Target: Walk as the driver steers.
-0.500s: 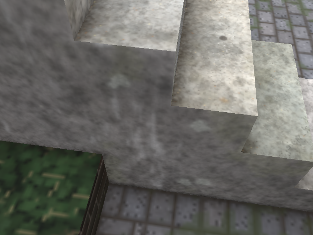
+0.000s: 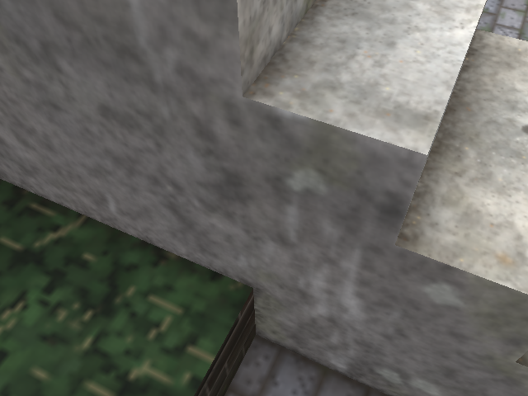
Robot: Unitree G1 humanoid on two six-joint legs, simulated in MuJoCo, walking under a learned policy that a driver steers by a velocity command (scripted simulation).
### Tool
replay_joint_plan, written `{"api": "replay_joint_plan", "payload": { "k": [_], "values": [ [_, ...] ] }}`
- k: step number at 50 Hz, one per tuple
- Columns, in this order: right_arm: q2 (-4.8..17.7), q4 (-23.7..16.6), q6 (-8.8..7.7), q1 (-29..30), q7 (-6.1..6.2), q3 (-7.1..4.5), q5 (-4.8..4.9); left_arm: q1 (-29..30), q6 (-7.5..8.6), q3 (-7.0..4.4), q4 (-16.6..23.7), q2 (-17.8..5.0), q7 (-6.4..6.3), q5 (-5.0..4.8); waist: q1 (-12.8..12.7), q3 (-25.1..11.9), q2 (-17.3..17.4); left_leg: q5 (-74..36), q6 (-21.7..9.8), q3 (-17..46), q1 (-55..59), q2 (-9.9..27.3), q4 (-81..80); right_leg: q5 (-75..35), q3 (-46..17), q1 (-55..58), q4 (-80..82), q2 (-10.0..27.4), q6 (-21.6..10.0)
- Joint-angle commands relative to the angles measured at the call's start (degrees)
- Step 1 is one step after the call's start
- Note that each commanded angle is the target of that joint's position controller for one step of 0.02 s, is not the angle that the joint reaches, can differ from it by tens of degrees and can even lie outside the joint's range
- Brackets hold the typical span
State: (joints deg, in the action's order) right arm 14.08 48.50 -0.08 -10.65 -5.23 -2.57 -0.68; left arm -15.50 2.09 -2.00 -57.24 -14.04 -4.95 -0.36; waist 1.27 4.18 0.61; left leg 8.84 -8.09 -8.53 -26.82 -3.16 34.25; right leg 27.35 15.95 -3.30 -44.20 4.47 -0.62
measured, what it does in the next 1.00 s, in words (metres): steps to the left, turning left: right foot, then left foot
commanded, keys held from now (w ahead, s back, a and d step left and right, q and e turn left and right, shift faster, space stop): w+q+shift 0.02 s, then q+shift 0.38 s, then w+q+shift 0.10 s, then w+e+shift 0.30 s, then e+shift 0.20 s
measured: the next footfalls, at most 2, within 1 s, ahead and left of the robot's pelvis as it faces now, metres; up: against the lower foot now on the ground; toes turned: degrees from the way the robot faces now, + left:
right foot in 0.26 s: +0.16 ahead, -0.07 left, +0.00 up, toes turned +18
left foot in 0.54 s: +0.04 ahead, +0.17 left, +0.00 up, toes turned +30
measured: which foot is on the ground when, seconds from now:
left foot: down 0.00-0.26, up 0.28-0.52, down 0.54-0.82, up 0.84-1.00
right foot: down 0.00-0.00, up 0.02-0.24, down 0.26-0.54, up 0.56-0.80, down 0.82-1.00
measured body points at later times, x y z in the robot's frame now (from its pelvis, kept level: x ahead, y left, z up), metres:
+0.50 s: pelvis +0.06 +0.04 +0.02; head +0.10 +0.08 +0.47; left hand +0.06 +0.34 -0.10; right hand +0.35 -0.13 -0.06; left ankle +0.01 +0.15 -0.69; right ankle +0.13 -0.09 -0.71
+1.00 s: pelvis +0.07 +0.13 +0.03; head +0.09 +0.13 +0.48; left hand -0.02 +0.39 -0.10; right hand +0.30 -0.02 -0.09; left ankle -0.05 +0.23 -0.44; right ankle +0.10 +0.06 -0.71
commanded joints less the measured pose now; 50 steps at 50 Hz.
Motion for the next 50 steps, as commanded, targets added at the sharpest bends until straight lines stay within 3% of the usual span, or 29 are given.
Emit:
{"api": "replay_joint_plan", "payload": {
  "k": [1,2,5,7,9,13,14,15,16,17,19,22,24,25,26,27,28,29,31,33,38,40,41,42,43,44,45,46,50],
  "values": [
    [14.12,-0.15,0.92,-12.94,1.68,-4.36,-0.13,4.32,-0.22,-1.72,7.45,-6.31,0.96,1.28,6.23,-12.88,21.45,-24.26,-19.14,29.79,34.1,11.7,-12.88,8.33,-4.49,-34.01,-43.36,-9.35,3.89],
    [15.99,0.63,-0.05,-12.83,2.16,-5.11,1.64,5.05,-0.52,-0.32,9.26,-4.85,1.18,3.22,5.66,-15.45,6.9,-6.88,-20.16,33.36,31.07,15.05,-17.03,6.82,-15.29,-33.3,-41.56,-5.32,2.22],
    [7.96,-2.62,0.46,0.43,4.54,-1.97,0.18,5.98,-0.44,-0.6,9.85,-6.2,0.19,2.44,-1.31,-1.03,-5.02,-5.78,-9.83,26.11,8.15,8.34,-19.54,3.39,-16.71,-23.29,-13.19,-0.62,1.7],
    [8.87,-2.18,0.12,-0.48,4.42,-1.46,-1.32,3.08,-1.29,-0.47,7.93,-5.97,-1.26,1.41,-0.15,-3.5,-1.95,-23.04,-6.94,25.97,8.56,6.94,-18.24,4.41,-12.78,-17.05,-5.76,-5.0,2.55],
    [12.07,-0.79,-0.29,-2.84,4.32,-2.55,-1.17,0.51,-0.95,-0.23,8.1,-6.33,-0.87,0.39,-0.77,-10.47,0.16,-23.44,-3.76,28.48,12.25,6.92,-16.72,-2.48,-15.05,-12.93,-1.73,-5.48,2.05],
    [11.77,-6.1,0.4,9.69,4.94,-1.95,-0.38,-7.2,-0.38,-1.04,6.94,-10.87,-0.45,2.26,-7.11,-10.33,3.33,-11.61,12.06,29.7,-3.97,0.68,-14.85,-11.82,-17.24,6.1,19.91,-4.08,-1.54],
    [8.04,-9.26,0.57,14.8,5.43,-0.98,2.2,-10.4,-0.29,-2.65,7.38,-15.7,-0.75,4.23,-11.48,-12.54,-13.98,6.76,17.25,19.63,-13.31,-7.46,9.21,-5.98,-35.15,13.47,34.37,12.27,-8.58],
    [9.77,-8.36,1.03,8.26,6.5,-1.73,1.69,5.63,-0.68,-2.48,11.24,-14.45,-1.24,3.83,-4.3,-10.52,-28.36,28.73,17.0,12.49,-16.59,-7.44,42.56,-24.35,-48.97,2.91,34.69,29.58,-17.6],
    [16.59,-7.25,1.19,3.53,6.0,-3.31,-2.21,11.65,-0.37,-0.28,15.28,-7.94,-1.87,3.09,-0.19,-8.63,-14.33,24.62,14.19,16.69,-10.75,0.78,51.11,-36.53,-36.92,-6.44,30.83,26.28,-16.38],
    [12.37,-6.53,1.09,-2.01,5.72,-2.71,-2.44,18.18,-1.17,1.49,16.15,-2.32,-1.95,0.72,5.51,-5.57,-12.01,26.87,13.81,17.18,-4.08,1.63,52.77,-49.61,-24.39,-13.34,22.4,14.77,-14.28],
    [7.92,-7.16,2.11,-2.65,5.35,-0.85,-1.75,18.25,-0.95,1.69,17.04,-5.75,-2.27,1.34,4.94,-5.84,-4.91,19.14,11.77,13.95,-4.03,0.66,33.91,-51.51,-14.52,-7.41,22.95,7.42,-8.61],
    [3.11,-9.05,2.61,0.79,5.64,1.37,-0.03,8.94,-0.56,-0.19,14.54,-10.21,-0.55,1.28,-1.06,-8.43,-7.34,12.23,10.03,6.6,4.12,0.16,14.11,-54.3,-9.33,-1.46,20.43,8.08,-8.32],
    [3.27,-9.81,2.55,-1.31,5.0,1.33,-0.84,4.81,-0.22,-1.11,13.1,-11.05,1.25,1.41,-0.83,-11.3,-9.06,8.44,7.78,3.99,10.91,0.02,2.75,-54.02,-6.41,0.03,13.94,10.22,-6.94],
    [5.16,-8.26,3.75,-3.08,3.18,0.46,-0.42,4.96,-0.33,-2.69,14.21,-13.83,0.77,0.59,-0.27,-12.0,-6.15,5.31,4.88,0.83,14.13,-2.24,1.18,-60.86,-9.59,-3.12,9.49,16.55,-6.55],
    [6.52,-8.14,4.19,-5.08,1.99,-0.22,-1.29,3.89,-0.95,-3.32,14.19,-14.86,0.56,0.06,2.02,-14.31,-2.86,6.08,2.41,4.36,20.77,-2.36,-3.37,-62.8,-9.2,-7.56,1.03,14.56,-5.07],
    [7.59,-7.22,3.83,-8.38,1.14,-0.73,-2.5,6.7,-2.01,-3.48,14.94,-14.72,0.6,-0.47,6.11,-12.24,3.42,-1.58,-1.12,10.59,28.39,-1.08,-14.05,-39.86,-6.66,-18.85,-11.38,9.53,-0.99],
    [15.44,-8.26,3.77,-8.72,0.62,-1.85,-2.58,6.59,-3.64,-2.01,19.02,-8.4,0.73,1.33,3.09,-10.33,20.6,-43.72,-9.51,30.66,33.42,17.07,-10.86,12.53,-3.51,-38.16,-32.41,-2.18,3.85],
    [18.96,-9.6,3.39,-10.71,1.83,-2.98,-1.83,7.26,-5.32,-1.33,18.21,-6.97,-0.48,2.96,7.53,-13.24,18.58,-40.64,-19.45,30.92,24.48,22.44,-14.69,16.28,-9.47,-37.68,-42.31,-2.73,4.63],
    [9.57,-10.03,3.79,-1.04,3.41,-0.14,-3.39,5.41,-5.82,-2.17,15.9,-8.7,-1.0,1.76,1.37,-4.0,10.42,-6.14,-11.47,20.86,12.76,14.88,-16.63,5.51,-11.63,-35.0,-37.37,-1.02,2.47],
    [5.23,-12.28,2.98,3.24,4.3,1.64,-3.8,2.05,-6.1,-2.7,13.23,-9.32,-0.89,1.47,-0.78,-3.55,8.59,-4.53,-8.96,15.8,9.39,11.93,-17.58,1.41,-10.52,-28.18,-31.99,-3.2,1.96],
    [1.94,-11.66,1.46,2.3,6.16,3.44,-2.89,-4.28,-5.7,-0.73,11.07,-2.95,-1.73,1.36,-2.14,-7.56,4.91,-16.27,-5.77,11.88,14.75,14.13,-14.46,-5.39,-11.32,-11.0,1.09,-1.15,-0.89],
    [3.15,-11.93,1.99,2.73,6.46,2.83,-1.38,-12.24,-5.04,-1.65,8.55,-2.83,-1.29,2.59,-6.72,-8.01,-2.5,-20.69,-3.9,7.93,12.82,11.14,-0.58,-16.36,-9.91,-1.57,19.76,-2.86,-0.75],
    [2.0,-13.73,0.55,0.63,5.69,3.22,-0.31,-13.18,-5.47,-2.15,7.2,-3.8,-0.03,2.32,-5.09,-9.19,-12.13,9.95,-2.92,5.77,5.71,6.38,8.56,-17.83,-12.92,3.66,22.74,-2.8,-2.23],
    [-0.77,-16.52,-0.16,-1.22,4.84,4.17,-2.05,-10.38,-6.18,-2.29,9.85,-6.68,0.25,2.3,-1.08,-5.74,-18.96,17.48,1.66,3.92,-4.55,2.2,23.91,-3.8,-37.69,-0.23,26.23,9.19,-3.44],
    [2.83,-13.88,-0.34,-7.77,3.3,2.26,-3.63,-5.54,-7.09,-4.12,14.18,-11.92,-0.2,0.97,-1.85,-5.12,-24.56,16.69,4.7,8.42,-4.88,-1.8,37.38,5.26,-63.29,-10.57,43.0,18.42,-17.25],
    [6.0,-12.67,0.04,-7.26,3.58,0.87,-4.29,-2.36,-5.73,-4.29,14.98,-11.92,0.21,0.2,0.14,3.21,-13.61,16.37,7.24,12.25,-6.51,0.51,51.56,10.98,-62.92,-17.76,44.6,21.89,-20.73],
    [6.24,-13.23,0.22,-1.99,4.57,-0.03,-3.43,-1.26,-4.54,-4.42,14.32,-11.71,0.72,0.26,-1.76,4.78,-7.2,16.52,10.34,14.97,-10.81,0.18,65.41,4.41,-56.71,-17.6,41.39,19.23,-21.98],
    [5.39,-14.43,-0.05,1.2,5.24,-0.12,-2.59,-1.78,-3.75,-4.5,14.01,-12.66,0.54,2.14,-3.0,4.7,-3.37,13.77,12.35,15.14,-18.75,0.31,73.0,-4.82,-49.64,-12.61,36.44,15.5,-21.41],
    [-3.85,-19.11,0.68,8.2,6.71,2.49,-1.75,-7.71,-2.53,-3.23,10.76,-9.17,-0.25,3.21,-6.07,-6.45,-1.39,17.53,9.82,11.52,-36.55,0.64,92.52,-30.06,-33.99,4.02,22.7,4.39,-18.07]
  ]
}}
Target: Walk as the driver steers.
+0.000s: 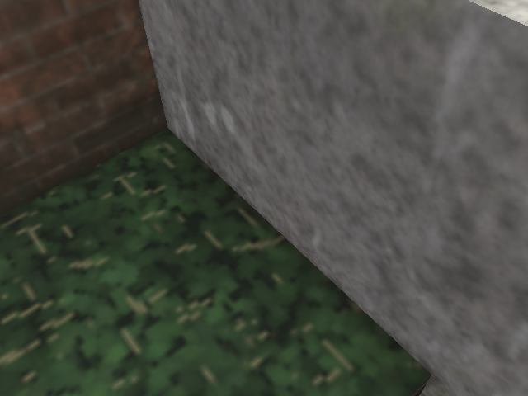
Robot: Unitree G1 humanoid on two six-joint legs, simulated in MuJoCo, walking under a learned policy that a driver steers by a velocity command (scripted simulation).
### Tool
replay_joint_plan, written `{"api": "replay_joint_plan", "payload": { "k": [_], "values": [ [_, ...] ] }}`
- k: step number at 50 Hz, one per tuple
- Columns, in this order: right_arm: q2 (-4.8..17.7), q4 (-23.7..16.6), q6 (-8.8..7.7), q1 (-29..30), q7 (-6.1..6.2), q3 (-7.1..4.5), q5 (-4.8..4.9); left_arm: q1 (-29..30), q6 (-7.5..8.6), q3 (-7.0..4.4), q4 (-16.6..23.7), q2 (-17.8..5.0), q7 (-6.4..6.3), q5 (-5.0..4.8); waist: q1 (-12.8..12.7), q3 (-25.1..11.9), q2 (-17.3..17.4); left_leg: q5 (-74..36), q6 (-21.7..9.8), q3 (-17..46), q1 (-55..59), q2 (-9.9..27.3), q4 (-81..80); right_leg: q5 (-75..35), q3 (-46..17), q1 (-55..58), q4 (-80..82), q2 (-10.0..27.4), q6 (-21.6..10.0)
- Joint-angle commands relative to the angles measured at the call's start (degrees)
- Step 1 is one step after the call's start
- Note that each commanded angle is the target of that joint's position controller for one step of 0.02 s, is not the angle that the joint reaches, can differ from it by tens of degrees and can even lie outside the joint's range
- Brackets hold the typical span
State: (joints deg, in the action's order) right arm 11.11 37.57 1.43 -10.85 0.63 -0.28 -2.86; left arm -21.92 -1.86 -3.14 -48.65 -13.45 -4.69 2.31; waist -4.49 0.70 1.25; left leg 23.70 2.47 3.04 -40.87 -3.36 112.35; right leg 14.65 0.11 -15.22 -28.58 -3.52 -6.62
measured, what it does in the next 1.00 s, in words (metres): steps to the right, turning right: left foot 0.25 m higher, then right foot 0.25 m lower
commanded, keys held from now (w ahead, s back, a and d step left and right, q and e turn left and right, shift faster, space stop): e+shift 0.36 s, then w+e+shift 0.34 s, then w+q+shift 0.30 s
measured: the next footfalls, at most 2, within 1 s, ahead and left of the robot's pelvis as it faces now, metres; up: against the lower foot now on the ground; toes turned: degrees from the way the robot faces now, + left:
left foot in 0.22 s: +0.15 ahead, +0.22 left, +0.25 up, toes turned -14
right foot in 0.74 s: -0.11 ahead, -0.08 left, +0.00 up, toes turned -39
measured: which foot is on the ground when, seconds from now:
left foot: up 0.00-0.20, down 0.22-0.72, up 0.74-1.00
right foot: down 0.00-0.24, up 0.26-0.72, down 0.74-1.00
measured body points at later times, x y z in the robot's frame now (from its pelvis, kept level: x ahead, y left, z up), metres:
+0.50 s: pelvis -0.01 +0.08 +0.12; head -0.01 +0.09 +0.57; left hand +0.25 +0.29 +0.03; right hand +0.07 -0.22 +0.05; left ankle +0.11 +0.23 -0.49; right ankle -0.12 +0.00 -0.46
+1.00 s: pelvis -0.04 -0.10 -0.02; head -0.05 -0.16 +0.43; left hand +0.07 +0.11 -0.14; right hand -0.11 -0.31 -0.19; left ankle +0.05 -0.09 -0.67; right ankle -0.14 -0.06 -0.73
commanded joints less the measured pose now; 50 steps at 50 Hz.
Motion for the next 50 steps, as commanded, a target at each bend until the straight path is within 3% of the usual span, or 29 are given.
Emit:
{"api": "replay_joint_plan", "payload": {
  "k": [1,2,4,6,8,10,11,12,13,14,16,17,20,23,28,31,33,36,37,38,39,40,41,42,43,44,45,47,50],
  "values": [
    [-1.92,-9.36,-0.36,9.39,0.82,0.72,0.41,-1.04,1.66,-1.9,2.09,-9.64,-0.73,0.25,0.04,-2.74,-1.71,5.09,-1.62,-0.71,-22.96,1.51,13.34,-18.03,-17.38,14.15,7.04,11.54,-11.18],
    [-1.84,-12.04,-1.06,14.45,1.0,0.5,0.84,-0.33,1.05,-1.41,1.83,-8.69,-1.28,-0.79,-1.7,-0.9,-11.04,16.56,-0.43,-1.91,-25.9,0.42,22.19,-37.25,-17.77,13.8,7.93,12.11,-14.39],
    [-0.29,-16.05,-0.3,17.91,2.3,0.03,-0.33,-5.29,1.51,-2.01,0.29,-10.35,-1.86,-0.25,-3.37,-2.37,-11.66,25.75,-2.7,5.42,-33.49,2.55,25.42,-44.27,-21.34,19.26,5.23,13.7,-13.03],
    [-1.03,-16.96,0.02,18.26,3.17,0.47,-0.2,-4.9,2.24,-2.93,0.36,-12.89,-1.47,-0.42,-2.15,-2.55,-6.63,25.37,-3.78,4.63,-37.19,3.54,25.76,-37.24,-22.39,18.35,6.64,15.66,-12.19],
    [-2.57,-19.57,0.67,19.54,3.54,1.73,-1.07,0.49,1.74,-4.05,2.35,-16.25,-1.9,-0.73,1.98,-4.33,-3.22,22.75,-5.25,6.05,-24.8,6.45,5.44,-34.63,-22.18,8.19,10.89,14.81,-9.48],
    [-2.13,-17.87,1.84,16.96,4.47,2.0,1.55,10.25,0.21,-4.26,7.85,-16.04,-0.37,-1.14,5.8,-5.22,-7.54,31.31,-5.03,-0.64,7.73,4.78,-27.98,-33.71,-15.62,-13.44,19.61,10.48,-3.66],
    [-2.44,-10.29,2.68,2.39,3.86,1.16,2.34,12.34,-0.05,-4.16,9.28,-15.07,1.32,-2.41,10.15,-11.29,-8.88,22.53,-4.29,-11.01,18.61,-0.81,-25.67,-48.27,-11.02,-13.38,16.33,7.81,-4.77],
    [4.32,-6.32,2.44,-9.85,3.36,-1.26,1.94,16.24,1.4,-3.69,11.57,-12.46,2.89,-2.95,15.88,-16.46,2.01,20.24,-8.43,3.07,28.85,0.05,-40.82,-58.98,-8.7,-17.19,-2.64,2.93,-2.04],
    [16.04,-7.42,3.02,-11.72,4.68,-4.57,-0.14,23.18,0.8,-3.14,18.82,-7.82,4.98,-3.82,18.09,-22.5,35.28,18.73,-16.96,42.58,22.94,20.23,-76.61,1.24,-6.72,-23.47,-26.37,-5.93,5.33],
    [14.67,-9.3,2.42,0.79,5.4,-4.62,-0.02,15.41,0.23,-3.35,15.51,-6.11,6.77,-0.32,10.32,-18.79,31.3,13.84,-21.14,59.77,10.32,22.85,-85.06,18.3,-18.7,-18.5,-44.97,-6.62,6.76],
    [6.9,-9.77,1.36,19.76,5.27,-3.22,0.8,8.96,-2.03,-2.97,12.23,-6.71,6.08,0.42,-0.72,-1.03,21.95,26.48,-14.81,42.15,-4.2,22.02,-77.32,10.45,-15.34,-22.95,-59.84,-2.71,6.16],
    [3.23,-8.47,1.33,24.18,5.17,-2.5,1.35,7.85,-2.44,-3.28,10.7,-8.49,4.63,0.38,-4.56,2.49,18.08,30.67,-10.98,32.63,-5.92,20.13,-72.02,3.18,-11.97,-23.76,-59.88,-0.53,5.78],
    [1.7,-4.47,0.75,21.23,3.56,-3.01,2.51,5.25,-4.93,-3.15,6.92,-9.31,5.25,0.36,-4.1,-1.53,11.74,27.79,-6.64,12.51,-4.59,18.03,-63.56,-9.99,-4.3,-16.96,-62.27,-0.27,5.22],
    [4.11,0.42,-1.14,13.93,2.92,-4.18,1.53,12.16,-4.75,-2.99,7.44,-8.51,7.06,0.29,-0.03,-1.87,7.16,31.2,-4.89,12.06,3.14,21.46,-65.7,-12.34,-3.45,-18.62,-57.41,1.94,3.66],
    [8.15,5.51,-3.95,6.6,4.87,-5.98,0.48,17.29,-3.67,-3.26,5.79,-6.9,8.68,0.92,3.25,0.05,6.55,30.67,-1.95,6.44,9.09,27.56,-65.81,-12.56,-4.74,-16.78,-39.23,7.17,3.77],
    [9.24,7.61,-3.98,7.92,4.43,-6.02,0.38,14.62,-3.02,-2.91,4.07,-5.42,9.95,-0.85,1.56,-1.65,6.34,22.67,0.26,-1.63,9.28,27.5,-62.86,-11.86,-2.74,-7.95,-22.98,10.67,1.97],
    [9.06,8.1,-5.01,9.36,4.11,-6.28,-0.48,10.53,-1.87,-2.88,0.3,-4.81,10.68,-3.47,0.13,-2.33,4.19,17.26,1.39,-6.79,11.72,27.11,-56.69,-19.59,-1.01,-3.05,-11.37,13.49,1.63],
    [6.9,10.01,-2.15,7.66,5.17,-6.16,1.81,-5.52,1.77,-2.35,-9.66,-5.2,11.17,-0.23,-7.12,-0.89,-11.76,13.37,-0.12,-19.32,6.57,19.01,-22.58,-38.42,0.15,16.21,11.96,13.19,3.55],
    [5.88,11.2,0.88,7.01,6.39,-5.93,2.5,-8.64,3.67,-1.96,-12.44,-7.81,12.15,2.68,-8.52,11.16,-15.94,24.18,-2.7,-18.34,0.32,11.77,-6.84,-43.42,-5.18,9.36,19.74,13.0,11.73],
    [0.33,6.93,2.23,5.26,5.52,-4.31,3.21,-13.16,5.68,-1.0,-15.89,-14.05,11.77,1.9,-0.95,14.94,-32.37,36.99,-3.1,-17.87,-13.43,5.31,11.29,-106.27,-4.33,7.75,-2.94,12.69,22.39],
    [-2.05,6.09,2.09,2.79,4.56,-3.48,3.37,-23.22,6.04,-0.82,-17.23,-17.68,8.71,-1.83,-2.24,8.32,-43.96,39.53,-3.12,-17.23,-21.02,3.5,19.54,-127.68,-4.12,15.84,-9.09,12.66,25.86],
    [-1.37,6.31,1.69,3.48,4.11,-3.21,3.12,-25.2,5.07,0.33,-17.14,-15.05,5.66,-3.64,-2.62,4.05,-36.72,32.8,-3.3,-14.14,-25.29,3.09,20.69,-115.63,-8.36,19.85,-9.99,11.95,25.78],
    [-7.81,3.29,0.17,9.71,4.11,-0.68,1.92,-22.39,2.73,1.31,-16.11,-11.63,2.51,-0.16,-1.89,-2.95,-32.76,21.33,-3.68,-9.21,-30.92,2.4,23.55,-87.28,-9.0,23.31,-10.87,12.24,19.33],
    [-7.77,3.34,-0.3,8.31,2.01,0.55,1.79,-14.01,0.85,1.62,-12.87,-9.93,0.2,0.86,2.11,-6.36,-23.19,9.8,-4.55,-6.46,-32.06,5.31,22.13,-71.71,-14.78,23.8,-9.26,16.73,13.43],
    [-1.67,5.17,-0.54,5.74,0.4,-0.16,0.59,-4.33,0.77,1.7,-8.77,-9.15,-0.33,-0.51,6.61,-6.93,-8.92,-2.43,-3.73,-5.87,-25.63,5.88,7.27,-56.14,-16.82,16.98,-5.31,19.59,11.45],
    [4.36,7.05,-0.5,4.32,-0.12,-1.15,1.03,8.2,2.57,1.21,-2.85,-10.68,-0.78,-0.69,9.49,-5.59,0.45,-14.61,-1.74,-5.52,-14.34,6.84,-15.62,-38.37,-18.66,8.24,1.97,21.13,11.78],
    [8.09,7.4,0.15,6.86,0.54,-2.21,1.04,13.14,3.9,1.42,-1.38,-10.89,-1.26,-1.31,8.38,-1.93,-1.32,-19.26,-0.98,-5.72,-10.53,4.91,-27.13,-39.11,-17.92,4.57,4.55,21.39,11.51],
    [10.95,8.21,1.02,5.09,1.24,-2.64,0.72,7.56,4.68,1.65,-2.72,-8.9,-2.48,-3.35,5.72,-0.84,-7.82,-17.56,-3.22,-1.94,-5.73,0.77,-41.09,-52.01,-13.33,10.83,3.19,21.61,11.9],
    [9.68,11.6,1.58,-7.66,0.83,-1.74,2.58,9.91,3.39,0.8,-0.91,-7.26,-4.39,-3.38,9.07,-2.13,-14.15,-8.35,-6.74,-11.96,17.68,-1.79,-67.1,-77.99,-0.51,10.23,-3.5,14.57,14.35]
  ]
}}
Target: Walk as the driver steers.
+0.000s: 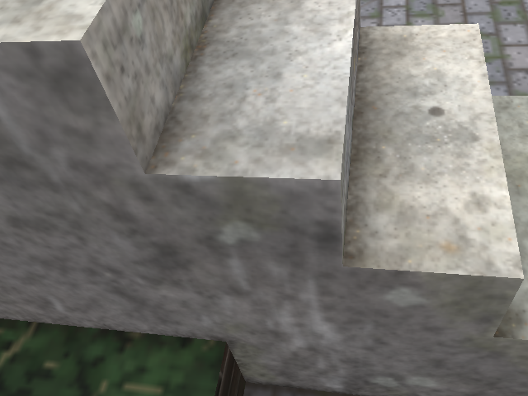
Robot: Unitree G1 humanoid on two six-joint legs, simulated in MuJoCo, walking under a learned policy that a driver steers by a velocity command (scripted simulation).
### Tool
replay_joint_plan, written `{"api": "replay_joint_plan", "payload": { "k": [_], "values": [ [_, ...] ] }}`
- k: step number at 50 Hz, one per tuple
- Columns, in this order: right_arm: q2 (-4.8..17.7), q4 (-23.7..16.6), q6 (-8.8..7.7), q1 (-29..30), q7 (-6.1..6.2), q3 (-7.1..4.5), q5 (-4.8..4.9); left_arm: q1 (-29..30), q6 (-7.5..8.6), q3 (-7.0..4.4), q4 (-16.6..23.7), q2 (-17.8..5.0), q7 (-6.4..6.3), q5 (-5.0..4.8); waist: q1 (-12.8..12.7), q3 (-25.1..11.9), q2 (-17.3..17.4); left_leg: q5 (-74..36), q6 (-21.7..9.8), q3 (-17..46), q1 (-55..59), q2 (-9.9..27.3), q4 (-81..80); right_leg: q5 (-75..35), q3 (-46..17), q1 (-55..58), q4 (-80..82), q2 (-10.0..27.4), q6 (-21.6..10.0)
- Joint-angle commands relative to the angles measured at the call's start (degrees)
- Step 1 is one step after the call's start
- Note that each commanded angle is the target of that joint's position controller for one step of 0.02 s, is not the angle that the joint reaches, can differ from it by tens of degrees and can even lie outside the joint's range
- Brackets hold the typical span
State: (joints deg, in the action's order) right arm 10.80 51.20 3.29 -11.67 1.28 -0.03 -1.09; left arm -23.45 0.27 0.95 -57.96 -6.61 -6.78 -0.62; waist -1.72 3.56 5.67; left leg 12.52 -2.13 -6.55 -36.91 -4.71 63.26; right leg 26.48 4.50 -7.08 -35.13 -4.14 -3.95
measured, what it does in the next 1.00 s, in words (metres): steps on the spot, turning left: left foot, then right foot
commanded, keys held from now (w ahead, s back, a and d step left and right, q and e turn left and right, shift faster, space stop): w+q+shift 0.92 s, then w+e+shift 0.08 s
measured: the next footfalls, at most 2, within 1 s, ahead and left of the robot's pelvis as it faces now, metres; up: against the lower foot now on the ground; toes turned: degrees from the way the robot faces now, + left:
left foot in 0.08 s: +0.10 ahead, +0.03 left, +0.00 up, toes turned +4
right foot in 0.26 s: +0.14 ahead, -0.17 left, +0.00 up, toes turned +15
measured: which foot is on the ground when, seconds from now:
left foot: up 0.00-0.06, down 0.08-0.26, up 0.28-0.78, down 0.80-1.00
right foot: down 0.00-0.06, up 0.08-0.24, down 0.26-0.80, up 0.82-1.00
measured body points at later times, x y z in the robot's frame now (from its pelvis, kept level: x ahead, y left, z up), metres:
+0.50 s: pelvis +0.04 -0.08 +0.02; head +0.08 -0.11 +0.47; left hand -0.04 +0.24 -0.07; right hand +0.29 -0.29 -0.11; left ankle +0.00 +0.09 -0.62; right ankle +0.10 -0.18 -0.72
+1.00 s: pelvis -0.01 +0.07 +0.02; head +0.00 +0.11 +0.46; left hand -0.08 +0.37 -0.10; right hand +0.23 -0.03 -0.10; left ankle -0.09 +0.09 -0.72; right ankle +0.10 +0.02 -0.62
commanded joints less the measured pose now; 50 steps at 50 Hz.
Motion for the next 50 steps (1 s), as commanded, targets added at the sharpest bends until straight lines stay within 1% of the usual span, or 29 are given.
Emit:
{"api": "replay_joint_plan", "payload": {
  "k": [1,2,3,4,5,6,7,8,9,10,12,13,14,15,16,17,20,22,28,31,35,37,39,40,41,42,44,46,50],
  "values": [
    [9.98,0.12,0.44,-15.32,0.32,-2.32,0.99,14.33,0.86,-3.96,9.38,-14.91,-2.86,-0.22,9.53,-8.01,-19.13,6.66,-3.16,-4.46,21.8,-0.88,-19.54,-99.6,-4.37,0.25,-3.3,15.84,11.26],
    [10.24,2.86,0.59,-24.77,0.07,-2.89,1.15,17.98,0.32,-4.61,11.65,-15.75,-2.45,-0.68,13.47,-10.47,-13.77,5.12,-7.2,-1.12,31.59,1.22,-24.98,-96.75,-4.19,-6.27,-18.95,14.85,9.94],
    [9.13,4.17,0.38,-28.13,-0.22,-3.15,2.44,22.15,0.02,-5.09,12.76,-14.8,-1.27,-0.64,17.75,-10.42,3.6,-10.67,-14.43,4.04,39.23,3.59,-37.69,-41.51,-0.63,-18.71,-47.13,7.4,8.33],
    [5.28,3.4,-0.22,-19.4,-0.7,-1.97,4.57,26.06,-0.39,-2.76,13.84,-8.68,0.96,2.72,13.35,-0.37,8.17,-30.54,-20.27,13.57,30.73,5.33,-37.46,7.71,-0.97,-34.94,-67.71,-0.36,8.13],
    [8.48,1.54,-2.33,-15.54,-0.81,-2.28,5.17,16.95,-0.96,-1.65,18.99,-5.64,2.03,4.38,2.66,-1.04,6.8,-57.57,-26.9,29.54,22.76,14.17,-34.88,13.92,-9.28,-35.92,-72.2,-0.45,8.58],
    [14.78,-3.68,-2.62,-3.36,0.58,-4.8,1.39,7.49,-1.55,-1.73,17.84,-6.28,2.08,4.08,-3.79,-2.96,6.05,-33.9,-30.26,40.21,11.04,23.5,-44.12,10.91,-16.49,-27.96,-64.67,4.03,5.52],
    [12.23,-8.19,-1.92,5.52,1.11,-4.66,0.48,7.26,-1.97,-2.82,16.13,-11.85,1.12,3.49,-5.8,2.73,-3.22,-13.58,-25.85,38.03,-4.08,20.07,-46.75,7.41,-16.93,-19.24,-53.75,6.84,4.97],
    [9.49,-10.12,-1.54,6.38,0.7,-3.45,0.32,11.54,-2.26,-3.72,16.17,-14.58,0.25,2.79,-4.69,5.62,-10.15,-6.61,-20.47,31.23,-6.0,13.77,-49.65,7.59,-10.98,-15.23,-34.82,6.6,6.1],
    [10.2,-11.73,-1.54,6.47,-0.39,-3.45,-0.71,12.9,-2.47,-3.95,15.63,-15.47,-0.64,0.99,-2.98,6.28,-10.02,-8.49,-17.68,28.12,-6.86,9.68,-50.08,8.35,-6.26,-9.62,-19.32,5.83,6.48],
    [10.87,-10.97,-2.02,3.92,-1.56,-3.73,-1.0,14.08,-2.83,-4.01,14.89,-14.82,-1.04,-1.34,0.28,2.74,-7.95,-7.7,-14.43,27.08,-4.17,8.42,-51.32,4.07,-5.41,-3.14,-9.77,4.97,6.08],
    [12.47,-7.95,-2.53,-0.34,-3.78,-4.18,0.9,9.02,-2.69,-4.04,13.34,-13.8,-1.63,-3.2,0.55,-5.85,-5.5,-4.55,-9.62,25.5,4.04,5.09,-45.37,-9.77,-3.92,7.66,6.01,2.71,7.0],
    [11.67,-8.18,-2.94,-0.76,-4.55,-3.97,2.21,3.91,-1.72,-4.77,12.15,-15.55,-1.48,-2.22,-2.0,-9.02,-10.17,4.79,-5.66,20.99,1.02,0.16,-35.19,-18.13,-7.17,16.91,16.38,7.75,6.09],
    [6.8,-11.35,-3.17,-2.54,-5.0,-2.39,1.98,4.75,-0.98,-6.28,13.73,-22.94,-1.7,-1.27,-0.55,-12.4,-21.08,16.37,-2.38,13.06,-7.48,-4.18,-19.27,-1.65,-26.52,22.08,23.25,29.3,0.65],
    [11.48,-13.07,-2.73,2.47,-4.36,-3.56,0.23,6.02,-1.74,-6.31,12.62,-22.24,-2.3,0.82,-2.7,-10.89,-21.84,16.41,0.74,9.52,-9.27,0.08,-9.99,-5.13,-38.73,11.16,28.3,39.54,-5.92],
    [15.64,-14.0,-2.3,5.2,-4.45,-4.89,-1.76,7.45,-1.91,-5.67,10.92,-19.71,-2.43,2.12,-0.4,-5.67,-11.38,10.95,1.64,11.83,-6.67,3.34,-4.12,-12.41,-30.92,6.47,25.3,35.02,-5.1],
    [14.09,-12.39,-1.87,1.74,-5.06,-5.08,-2.8,10.64,-1.22,-5.8,10.14,-19.07,-2.09,2.28,2.89,-3.57,-7.98,6.72,0.82,12.04,-5.9,3.97,-1.06,-20.08,-21.04,4.76,21.01,28.66,-1.67],
    [9.8,-10.37,-0.79,-3.5,-7.49,-3.73,-2.1,10.28,0.21,-5.62,8.95,-17.34,0.01,1.46,5.75,-6.22,-9.2,0.39,-1.52,11.39,-2.53,1.91,7.29,-40.33,-4.72,5.24,12.66,19.48,4.16],
    [9.03,-11.53,-0.49,-0.55,-8.09,-2.79,-1.02,9.3,0.52,-5.64,8.39,-17.61,1.0,1.36,5.22,-5.98,-11.6,-1.42,-1.23,10.74,-0.35,3.34,6.95,-41.88,-2.51,2.53,12.7,20.09,2.95],
    [8.66,-12.6,1.4,7.49,-7.55,-1.36,-2.1,1.47,1.69,-6.4,5.54,-19.9,0.34,2.63,2.03,-2.3,-15.25,0.29,0.86,10.73,-0.37,8.18,6.99,-35.87,-2.08,2.31,15.66,27.61,-0.62],
    [8.27,-15.05,1.4,13.28,-7.11,-1.15,-1.33,1.2,1.69,-6.63,5.66,-20.62,0.37,3.14,1.39,0.55,-17.31,3.02,1.45,10.63,1.35,10.88,1.31,-29.02,0.72,1.23,18.98,29.25,0.86],
    [6.75,-14.57,1.19,10.85,-7.14,-0.57,0.93,6.59,0.62,-8.19,7.95,-23.58,1.37,2.71,3.7,-0.54,-20.75,9.06,1.2,5.52,16.84,9.84,-12.69,-30.15,9.24,-5.15,17.93,27.35,1.23],
    [7.07,-14.41,0.91,7.73,-6.92,-1.12,-0.21,7.17,0.51,-8.96,8.47,-24.52,1.42,1.68,4.74,-3.99,-21.46,12.05,-0.7,1.19,21.34,8.06,-17.88,-33.16,9.25,-1.89,15.29,28.83,0.64],
    [8.51,-10.16,-1.11,-4.71,-7.01,-2.3,0.82,10.77,-0.79,-9.11,10.3,-24.98,2.29,-0.07,11.2,-6.55,-14.11,9.8,-3.7,-0.91,29.69,1.09,-37.58,-54.37,12.72,-0.97,-8.39,24.18,0.25],
    [9.83,-6.83,-2.08,-8.12,-7.69,-2.87,-0.03,11.62,-1.5,-8.82,12.36,-23.51,2.66,-0.11,12.81,-4.76,-3.55,3.68,-4.94,0.46,36.97,-1.49,-42.54,-28.53,10.02,-13.86,-24.63,20.39,0.97],
    [19.67,-7.78,-2.19,-6.05,-7.78,-4.3,-1.22,16.48,-1.89,-6.24,19.41,-14.35,2.73,0.94,9.23,-3.12,19.75,-19.5,-9.33,23.27,42.3,9.41,-38.24,12.88,7.74,-41.44,-37.85,8.89,5.73],
    [21.76,-8.73,-2.88,-8.1,-6.54,-4.72,-1.19,22.28,-2.36,-5.58,22.61,-13.9,1.86,3.88,12.2,-6.96,20.5,-19.61,-15.85,32.8,38.44,14.19,-43.93,17.71,-1.4,-46.71,-45.19,7.13,6.3],
    [14.58,-9.47,-3.04,0.12,-4.47,-2.76,-1.6,19.13,-0.96,-4.86,21.21,-12.32,2.32,5.01,4.8,-3.97,7.62,-2.59,-16.6,31.02,30.32,14.48,-44.53,2.83,-5.2,-47.37,-44.81,9.9,6.07],
    [12.0,-12.63,-3.47,6.1,-3.12,-1.96,-2.11,11.39,-0.23,-5.6,17.09,-14.31,3.02,5.27,0.27,-9.45,1.79,-14.49,-16.73,26.39,25.05,10.91,-44.03,-5.12,-3.22,-37.78,-46.39,8.98,7.68],
    [7.99,-10.54,-5.37,-2.02,-3.18,-1.16,-1.43,17.06,-0.71,-3.86,17.16,-11.92,3.7,3.27,4.03,-6.59,-1.79,-15.35,-12.02,25.03,30.45,11.73,-49.12,-11.68,0.35,-36.03,-27.4,7.86,6.13]
  ]
}}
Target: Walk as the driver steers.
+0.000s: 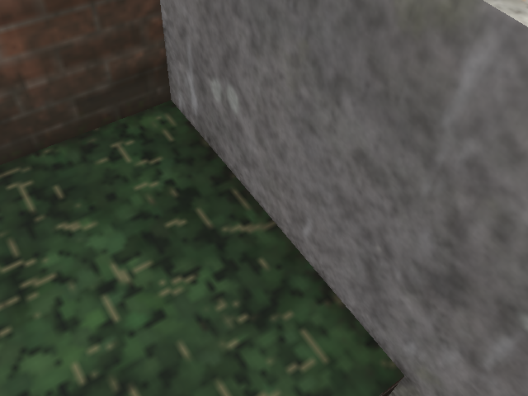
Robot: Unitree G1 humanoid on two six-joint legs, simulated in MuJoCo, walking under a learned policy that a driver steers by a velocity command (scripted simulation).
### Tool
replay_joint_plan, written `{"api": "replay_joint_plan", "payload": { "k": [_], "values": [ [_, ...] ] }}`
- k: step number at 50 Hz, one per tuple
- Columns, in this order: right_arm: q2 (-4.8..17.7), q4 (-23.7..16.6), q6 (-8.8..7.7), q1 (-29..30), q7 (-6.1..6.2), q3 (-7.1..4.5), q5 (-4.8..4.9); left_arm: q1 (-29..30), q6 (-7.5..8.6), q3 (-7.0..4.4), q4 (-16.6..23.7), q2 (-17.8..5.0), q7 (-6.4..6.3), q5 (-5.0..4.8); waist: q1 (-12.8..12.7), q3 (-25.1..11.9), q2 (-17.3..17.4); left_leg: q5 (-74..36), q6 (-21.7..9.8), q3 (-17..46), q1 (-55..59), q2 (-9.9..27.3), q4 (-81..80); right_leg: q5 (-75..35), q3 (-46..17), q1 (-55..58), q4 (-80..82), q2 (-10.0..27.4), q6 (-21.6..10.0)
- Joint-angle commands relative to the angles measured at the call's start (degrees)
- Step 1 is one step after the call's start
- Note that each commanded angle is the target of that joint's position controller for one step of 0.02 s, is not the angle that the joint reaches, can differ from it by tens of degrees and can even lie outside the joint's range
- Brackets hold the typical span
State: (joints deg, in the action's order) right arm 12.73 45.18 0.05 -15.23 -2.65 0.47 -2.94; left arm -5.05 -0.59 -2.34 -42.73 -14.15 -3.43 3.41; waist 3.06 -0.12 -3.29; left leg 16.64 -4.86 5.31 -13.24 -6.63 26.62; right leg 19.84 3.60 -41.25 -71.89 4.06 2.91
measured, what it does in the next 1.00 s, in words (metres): climbs, turning right: right foot, then left foot 0.25 m higher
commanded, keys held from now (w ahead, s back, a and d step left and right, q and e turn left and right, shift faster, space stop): w+e+shift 0.96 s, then e+shift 0.04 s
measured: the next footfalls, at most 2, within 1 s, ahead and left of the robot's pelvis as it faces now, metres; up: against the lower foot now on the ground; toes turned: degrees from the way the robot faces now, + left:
right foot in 0.16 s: +0.13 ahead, -0.02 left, +0.00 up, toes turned -3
left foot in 0.48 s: +0.27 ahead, +0.24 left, +0.25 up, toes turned -13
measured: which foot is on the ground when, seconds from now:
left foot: down 0.00-0.18, up 0.20-0.46, down 0.48-0.84, up 0.86-1.00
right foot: up 0.00-0.14, down 0.16-0.52, up 0.54-0.84, down 0.86-1.00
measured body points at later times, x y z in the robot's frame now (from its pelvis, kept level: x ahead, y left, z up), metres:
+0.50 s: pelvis +0.13 +0.12 +0.04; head +0.18 +0.10 +0.49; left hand +0.15 +0.36 -0.10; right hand +0.43 -0.03 +0.05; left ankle +0.22 +0.24 -0.49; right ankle +0.10 -0.01 -0.72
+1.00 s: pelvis +0.31 +0.16 +0.23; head +0.34 +0.13 +0.68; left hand +0.55 +0.37 +0.13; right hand +0.31 -0.14 +0.15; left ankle +0.38 +0.30 -0.37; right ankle +0.30 +0.09 -0.49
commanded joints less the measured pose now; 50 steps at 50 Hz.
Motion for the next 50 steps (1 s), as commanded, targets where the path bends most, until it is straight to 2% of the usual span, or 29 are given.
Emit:
{"api": "replay_joint_plan", "payload": {
  "k": [1,2,5,8,9,10,11,12,13,14,18,22,24,25,26,27,28,29,31,33,38,41,42,44,45,46,48,49,50],
  "values": [
    [4.87,-3.99,-2.6,0.46,1.23,-1.11,0.85,1.0,0.3,0.27,2.55,-1.96,0.54,-0.94,-0.17,-2.07,7.86,-25.46,-7.92,11.94,7.44,14.29,-13.61,-5.28,2.86,1.09,14.12,-1.44,-1.28],
    [4.17,-3.75,-3.06,2.97,1.34,-0.75,0.21,-2.62,-0.1,0.35,1.5,-0.66,0.24,-1.64,-2.91,-2.39,9.41,-35.53,-6.9,9.77,6.23,14.61,-13.52,-5.4,3.92,7.16,17.07,-1.79,-2.65],
    [6.16,-2.92,-5.45,6.98,0.56,-1.36,3.61,-14.96,-0.07,-1.63,-1.51,-2.95,-2.96,-4.2,-11.98,-10.16,11.08,-89.31,-6.33,3.64,8.5,16.81,-5.53,-10.95,2.5,25.56,18.8,-1.86,-7.8],
    [4.77,-5.93,-4.84,17.16,1.97,-1.64,7.57,-34.82,0.49,-2.57,-10.15,-4.06,-2.88,-5.96,-22.11,-8.21,0.85,-87.03,-3.43,-1.23,5.94,13.85,21.02,-34.8,2.95,39.94,52.74,-2.34,-8.72],
    [2.42,-9.55,-5.23,22.31,2.74,-0.9,7.32,-39.44,-0.06,-1.89,-15.84,-1.59,-1.58,-4.81,-23.39,-4.62,-10.02,-44.22,0.03,-7.73,-4.89,2.5,51.9,-48.42,2.69,44.88,63.5,-0.59,-11.28],
    [-2.88,-13.92,-5.83,20.5,2.28,-0.22,2.58,-28.87,-1.01,-0.34,-15.0,3.01,-0.37,-2.11,-11.59,-0.3,-16.23,-3.15,5.08,-2.57,-29.29,-3.49,89.75,-60.9,-18.64,42.9,47.81,8.22,-15.79],
    [-7.74,-16.69,-6.02,12.45,0.83,1.03,-0.24,-19.99,-0.45,1.27,-11.39,4.57,-0.17,-1.15,-3.61,-3.45,-8.99,-5.8,4.93,8.1,-43.9,-0.2,108.98,-43.09,-29.71,42.05,46.08,11.19,-18.49],
    [-7.63,-19.14,-6.39,10.92,-0.01,1.63,-1.01,-12.85,-0.33,1.97,-8.3,5.28,-0.22,-1.22,-0.3,-3.39,-5.07,-5.34,4.64,7.08,-48.37,1.13,119.97,-22.93,-33.99,34.83,51.31,11.83,-20.69],
    [-4.09,-21.87,-6.14,8.01,0.06,1.06,-1.17,-4.37,0.43,0.06,-4.93,-1.73,-1.36,-1.21,4.8,-3.58,-6.2,1.77,3.7,7.35,-52.05,0.94,126.06,4.89,-45.24,30.3,63.63,17.9,-23.75],
    [-1.1,-25.32,-5.09,16.49,0.01,0.92,-3.17,-1.86,1.72,-0.47,-6.05,-4.44,-2.25,-1.28,4.52,5.03,0.32,5.3,3.96,8.25,-59.0,4.34,127.37,13.66,-42.99,23.73,66.22,18.31,-22.77],
    [-11.23,-29.66,-0.98,32.67,3.3,5.29,0.39,-14.32,5.95,1.14,-12.46,-2.1,-0.19,-0.94,-3.58,9.76,10.96,2.55,-0.42,-5.69,-59.96,9.97,111.36,11.51,-24.64,12.69,66.98,4.07,-15.25],
    [-10.36,-29.99,1.21,28.17,3.31,5.01,3.72,-18.75,3.56,-2.39,-10.14,-7.02,-2.41,-2.19,-6.37,-1.28,-1.57,31.28,-1.08,-16.79,-20.16,3.81,59.54,-38.14,-13.7,14.34,79.3,5.31,-14.0],
    [-6.69,-27.1,2.31,10.07,1.14,1.65,3.41,-20.95,2.45,-5.61,-7.9,-9.75,-3.25,-1.77,-0.3,-15.88,-15.91,40.51,-2.38,-14.12,-14.92,-4.59,60.74,-117.41,-10.78,36.66,58.05,10.3,-13.29],
    [-1.46,-25.05,2.01,-4.59,1.12,-0.16,2.85,-15.08,3.72,-7.67,-6.18,-14.07,-2.3,-2.87,8.58,-21.59,-13.15,37.65,-4.68,-7.74,-7.51,-4.66,49.73,-125.35,-9.43,39.31,41.35,13.08,-13.74],
    [5.95,-21.76,1.97,-11.35,1.45,-1.75,-1.31,-1.88,4.16,-8.16,1.29,-13.96,0.1,-3.29,15.07,-24.16,15.04,47.9,-9.89,16.19,2.58,5.21,29.04,-91.42,-8.1,16.07,20.82,3.15,-12.94],
    [11.3,-20.6,3.29,-7.94,1.15,-3.02,-2.71,10.45,3.67,-6.41,7.86,-5.62,1.95,-1.57,16.44,-20.23,42.82,60.74,-18.42,44.29,2.11,15.88,-3.94,-8.0,-7.59,-3.64,-8.47,-13.59,-13.03],
    [7.1,-21.73,1.78,5.65,1.36,-2.47,0.57,17.62,2.73,-4.32,12.04,5.5,1.85,2.02,11.99,-10.69,31.79,53.77,-19.29,54.33,-9.33,19.35,-8.45,7.85,-21.55,-15.86,-39.11,-17.41,-13.78],
    [2.71,-22.26,-0.31,20.56,0.97,-1.14,1.16,7.56,2.06,-2.81,12.36,9.39,1.16,2.78,-0.86,-7.35,18.02,47.44,-19.3,51.81,-13.13,25.14,-4.24,5.54,-21.56,-20.43,-47.65,-12.83,-14.24],
    [-4.25,-17.97,-1.02,21.91,3.49,-0.03,2.06,-7.54,1.04,-3.87,7.45,2.07,0.38,4.26,-10.95,-0.22,4.26,43.51,-10.88,33.21,-22.28,23.3,3.01,2.71,-11.79,-12.07,-42.51,-5.57,-10.02],
    [-5.42,-15.75,-1.62,16.72,3.98,0.37,1.21,-9.85,-0.34,-4.36,5.11,-1.86,0.88,2.42,-9.46,1.08,1.44,25.38,-7.18,13.26,-19.24,20.08,4.69,2.33,-6.37,-10.29,-38.43,-4.82,-5.55],
    [4.06,-15.04,-2.0,9.35,5.41,-3.27,-1.01,-3.98,-2.48,-5.69,6.37,-8.12,4.46,-5.0,-5.91,4.71,4.32,2.22,-2.37,-14.4,-16.87,13.65,-9.46,1.31,3.94,21.58,17.71,-4.5,-3.29],
    [6.57,-14.82,-1.79,8.67,4.45,-4.59,-2.4,-24.69,-1.52,-6.84,-0.34,-9.24,3.13,-3.97,-13.21,-5.91,4.14,-16.32,-2.69,-19.91,-7.57,12.75,14.49,-3.11,3.04,38.8,32.48,-6.34,-6.41],
    [6.47,-15.18,-1.47,9.67,3.44,-4.65,-1.48,-31.1,-1.56,-7.0,-2.96,-9.97,2.3,-3.35,-16.91,-5.75,-1.65,0.66,-2.51,-22.16,-15.99,9.38,30.17,-10.32,2.08,47.17,42.59,-5.53,-7.13],
    [-2.42,-19.96,-1.93,8.83,1.3,-1.72,-0.08,-23.11,-2.94,-6.34,3.46,-12.88,0.81,-1.31,-9.37,2.81,1.6,12.76,-0.32,-9.35,-40.25,10.45,63.88,-0.59,-25.03,40.37,37.72,4.67,-9.08],
    [-0.58,-23.15,-2.58,0.09,-0.12,-1.8,-2.25,-16.05,-2.27,-8.06,9.7,-20.37,-1.44,-1.41,-4.22,-7.59,-5.63,10.31,3.17,3.92,-41.58,6.88,66.49,13.04,-63.98,38.78,63.8,20.44,-19.68],
    [4.17,-22.69,-2.26,1.51,0.99,-3.29,-3.65,-12.36,-1.24,-7.84,10.93,-18.27,-2.69,-1.65,-2.04,-2.53,4.74,3.22,4.69,6.31,-38.58,8.4,68.34,23.26,-67.18,30.59,69.65,22.66,-21.09],
    [7.63,-22.16,-0.56,9.21,2.83,-4.34,-2.64,-8.92,1.2,-6.96,11.04,-16.65,-2.95,-0.07,-2.83,4.04,11.35,-5.55,5.57,5.68,-38.04,7.92,64.92,4.94,-50.98,26.03,61.9,16.21,-17.83],
    [7.34,-21.68,-1.78,9.89,5.29,-3.19,1.88,-1.39,3.02,-5.62,13.19,-16.0,-1.62,-1.38,-1.29,4.42,3.41,-1.77,6.78,5.76,-31.17,8.62,54.16,-27.42,-35.77,22.13,56.65,8.57,-19.64],
    [10.31,-21.44,-2.62,9.14,6.95,-3.82,3.47,2.33,1.1,-5.14,11.05,-14.68,-0.69,-3.82,0.88,3.14,0.84,4.75,7.48,1.18,-18.12,9.51,37.6,-49.17,-20.36,16.82,52.46,0.4,-18.51]
  ]
}}
Velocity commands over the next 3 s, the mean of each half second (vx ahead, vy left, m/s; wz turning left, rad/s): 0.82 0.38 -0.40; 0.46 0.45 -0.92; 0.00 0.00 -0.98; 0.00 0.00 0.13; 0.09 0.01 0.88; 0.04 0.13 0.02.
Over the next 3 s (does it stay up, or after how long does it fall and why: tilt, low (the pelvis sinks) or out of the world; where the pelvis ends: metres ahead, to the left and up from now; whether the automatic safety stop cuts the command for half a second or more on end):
stays up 0.38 0.32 0.23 its command is cut before an obstacle from the start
